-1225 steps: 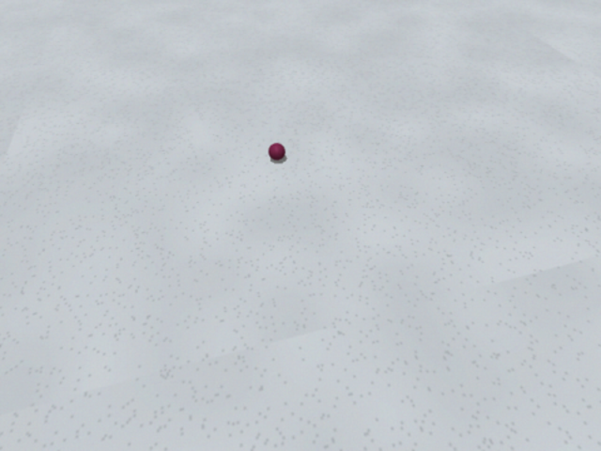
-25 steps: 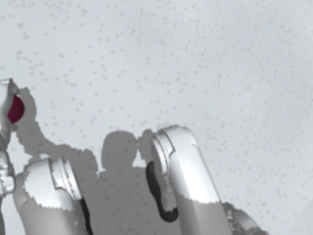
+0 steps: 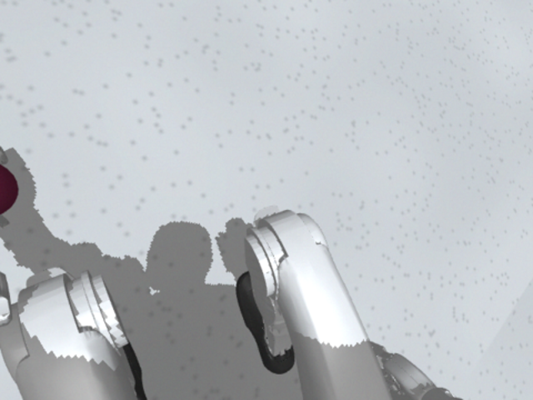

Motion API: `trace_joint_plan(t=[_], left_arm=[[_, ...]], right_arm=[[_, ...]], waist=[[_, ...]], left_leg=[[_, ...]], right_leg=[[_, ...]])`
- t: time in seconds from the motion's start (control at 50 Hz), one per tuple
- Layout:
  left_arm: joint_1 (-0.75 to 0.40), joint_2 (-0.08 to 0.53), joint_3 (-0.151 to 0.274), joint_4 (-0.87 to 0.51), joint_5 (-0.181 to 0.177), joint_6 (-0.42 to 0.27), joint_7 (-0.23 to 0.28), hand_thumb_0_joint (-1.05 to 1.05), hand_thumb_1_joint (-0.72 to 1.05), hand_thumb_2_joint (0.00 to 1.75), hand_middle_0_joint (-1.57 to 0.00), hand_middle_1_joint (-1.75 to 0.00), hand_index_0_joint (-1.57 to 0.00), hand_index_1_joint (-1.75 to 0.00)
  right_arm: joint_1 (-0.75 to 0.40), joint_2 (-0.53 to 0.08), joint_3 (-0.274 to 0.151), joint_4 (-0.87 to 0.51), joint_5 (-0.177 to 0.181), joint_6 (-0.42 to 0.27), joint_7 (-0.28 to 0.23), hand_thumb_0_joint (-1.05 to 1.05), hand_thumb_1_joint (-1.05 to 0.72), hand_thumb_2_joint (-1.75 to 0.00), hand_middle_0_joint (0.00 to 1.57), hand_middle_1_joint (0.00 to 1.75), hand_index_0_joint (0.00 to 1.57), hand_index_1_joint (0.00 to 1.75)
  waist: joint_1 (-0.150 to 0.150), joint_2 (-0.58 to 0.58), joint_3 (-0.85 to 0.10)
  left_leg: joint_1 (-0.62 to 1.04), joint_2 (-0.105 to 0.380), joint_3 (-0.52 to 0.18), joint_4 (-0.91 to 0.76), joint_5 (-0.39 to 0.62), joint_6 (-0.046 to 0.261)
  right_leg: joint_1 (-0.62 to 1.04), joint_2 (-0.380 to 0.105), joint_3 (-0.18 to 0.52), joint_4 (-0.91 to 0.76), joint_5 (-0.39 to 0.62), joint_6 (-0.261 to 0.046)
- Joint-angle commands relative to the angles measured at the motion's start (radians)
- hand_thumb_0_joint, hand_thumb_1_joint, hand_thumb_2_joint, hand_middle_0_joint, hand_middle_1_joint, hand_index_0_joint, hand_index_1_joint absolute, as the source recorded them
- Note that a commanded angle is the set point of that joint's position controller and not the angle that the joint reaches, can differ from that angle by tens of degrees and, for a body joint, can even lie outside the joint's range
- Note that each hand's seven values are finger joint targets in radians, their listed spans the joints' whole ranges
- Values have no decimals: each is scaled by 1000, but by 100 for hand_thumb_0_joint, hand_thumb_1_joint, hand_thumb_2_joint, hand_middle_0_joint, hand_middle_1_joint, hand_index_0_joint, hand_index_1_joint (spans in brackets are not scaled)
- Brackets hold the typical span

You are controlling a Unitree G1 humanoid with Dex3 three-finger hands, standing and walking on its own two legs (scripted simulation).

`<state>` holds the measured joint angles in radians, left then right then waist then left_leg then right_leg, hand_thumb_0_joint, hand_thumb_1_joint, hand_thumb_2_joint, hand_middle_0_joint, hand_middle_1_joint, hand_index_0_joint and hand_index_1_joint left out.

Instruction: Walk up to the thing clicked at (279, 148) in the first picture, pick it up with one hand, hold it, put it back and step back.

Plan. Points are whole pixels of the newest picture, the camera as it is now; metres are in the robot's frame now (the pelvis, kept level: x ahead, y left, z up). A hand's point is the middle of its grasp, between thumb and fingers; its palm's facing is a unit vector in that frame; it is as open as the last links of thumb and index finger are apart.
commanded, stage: rest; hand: left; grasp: from above
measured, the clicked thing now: out of the picture +0.44 +0.29 -0.25
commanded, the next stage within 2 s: open in 0.38 s
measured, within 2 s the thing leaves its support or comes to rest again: neither
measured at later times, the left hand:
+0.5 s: hand out of the picture +0.42 +0.30 -0.24, palm faces -0.46 -0.16 -0.88, open 10.5 cm
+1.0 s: hand out of the picture +0.43 +0.30 -0.24, palm faces -0.44 -0.15 -0.88, open 13.1 cm
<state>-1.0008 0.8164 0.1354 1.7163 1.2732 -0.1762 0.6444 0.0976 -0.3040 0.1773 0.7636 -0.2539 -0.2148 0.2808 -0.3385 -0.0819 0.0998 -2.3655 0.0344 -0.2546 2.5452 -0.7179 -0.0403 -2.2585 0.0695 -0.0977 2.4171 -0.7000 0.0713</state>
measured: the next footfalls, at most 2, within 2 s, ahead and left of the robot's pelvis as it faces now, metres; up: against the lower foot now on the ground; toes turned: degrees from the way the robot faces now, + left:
none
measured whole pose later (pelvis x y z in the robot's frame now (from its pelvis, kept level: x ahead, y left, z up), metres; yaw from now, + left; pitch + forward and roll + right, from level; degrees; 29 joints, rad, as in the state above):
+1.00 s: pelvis -0.01 +0.00 +0.00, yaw -1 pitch +27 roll -13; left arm -1.02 0.92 0.14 1.78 1.27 -0.19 0.67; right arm 0.10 -0.34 0.24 0.74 -0.29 -0.28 0.31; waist -0.37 -0.11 0.15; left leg -2.35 0.03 -0.29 2.57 -0.71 -0.04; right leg -2.23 0.08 -0.12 2.41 -0.68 0.08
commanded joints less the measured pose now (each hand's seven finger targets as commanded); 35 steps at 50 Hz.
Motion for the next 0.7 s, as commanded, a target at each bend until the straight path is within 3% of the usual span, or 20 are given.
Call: trace_joint_plan(t=[0.0,0.02,0.06,0.1,0.12,0.14,0.18,0.24,0.26,0.4,0.46,0.56,0.6,0.68], left_arm=[[-274,243,15,-107,-15,1,53,0,51,94,-85,-92,-87,-89],[-258,270,34,-91,-3,4,57,0,51,96,-86,-92,-88,-90],[-266,263,41,-87,-9,-1,60,0,51,94,-85,-92,-88,-90],[-272,227,13,-89,-7,-5,56,0,50,93,-85,-91,-87,-89],[-273,254,27,-63,-4,-4,58,0,51,93,-84,-93,-87,-90],[-288,232,0,-78,-8,-10,53,0,51,91,-85,-91,-87,-88],[-292,245,4,-76,-9,-13,54,0,51,90,-85,-90,-88,-88],[-269,305,44,-65,0,-22,57,0,51,93,-86,-90,-88,-88],[-272,274,25,-59,4,-26,54,0,51,92,-85,-91,-87,-89],[-282,290,10,-34,11,-42,59,0,54,93,-88,-90,-90,-88],[-253,305,23,-18,6,-44,72,0,54,93,-87,-89,-89,-87],[-288,260,-29,-38,4,-43,74,0,14,79,-47,-88,-49,-85],[-278,311,3,-23,3,-38,79,0,-2,80,-37,-87,-39,-84],[-289,295,-2,-27,-3,-35,80,0,-28,81,-25,-89,-27,-87]], right_arm=[[187,-315,-84,-3,1,-16,-3,0,-91,-90,20,30,20,30],[199,-323,-82,4,-2,-13,-5,0,-91,-90,20,30,20,30],[200,-319,-80,4,-2,-11,-4,0,-91,-90,20,30,20,30],[182,-317,-77,-10,-5,-17,-1,0,-91,-90,20,30,20,30],[191,-321,-73,3,-10,-18,-1,0,-91,-90,20,30,20,30],[169,-313,-68,-12,-9,-21,1,0,-91,-90,20,30,20,30],[180,-324,-68,-9,-10,-25,0,0,-91,-90,20,30,20,30],[205,-333,-63,12,-21,-25,-2,0,-91,-90,20,30,20,30],[199,-335,-65,6,-20,-27,1,0,-91,-90,20,30,20,30],[186,-344,-48,5,-36,-39,6,0,-91,-90,20,30,20,30],[186,-350,-42,9,-35,-40,2,0,-91,-90,20,30,20,30],[166,-346,-39,-12,-38,-51,5,0,-90,-90,20,30,20,30],[181,-358,-36,2,-37,-55,6,0,-90,-90,20,30,20,30],[173,-356,-29,-1,-35,-68,16,0,-90,-90,20,30,20,30]], waist=[[-29,430,-671],[-30,426,-668],[-32,437,-665],[-38,449,-657],[-50,452,-646],[-45,451,-638],[-53,436,-628],[-51,453,-646],[-59,451,-630],[-76,439,-587],[-63,422,-597],[-75,421,-587],[-74,422,-575],[-81,421,-571]], left_leg=[[496,5,142,-245,215,50],[491,5,144,-240,219,52],[495,6,138,-248,229,48],[514,6,132,-256,232,42],[512,7,128,-253,224,42],[493,7,131,-245,201,46],[485,4,133,-245,193,48],[507,10,129,-236,227,46],[506,7,128,-240,226,43],[483,9,125,-225,196,49],[476,11,117,-236,196,47],[471,9,117,-230,172,49],[470,11,114,-228,176,48],[482,13,107,-220,201,45]], right_leg=[[356,24,-151,-225,286,-87],[369,26,-148,-225,293,-86],[367,25,-153,-220,299,-88],[350,24,-161,-216,294,-90],[345,25,-166,-210,289,-89],[346,29,-155,-218,276,-89],[352,24,-160,-227,270,-85],[371,26,-162,-219,300,-84],[362,23,-164,-212,296,-85],[359,28,-165,-223,277,-80],[376,32,-168,-232,271,-81],[356,32,-171,-232,256,-79],[354,30,-174,-227,257,-78],[355,28,-179,-213,283,-76]])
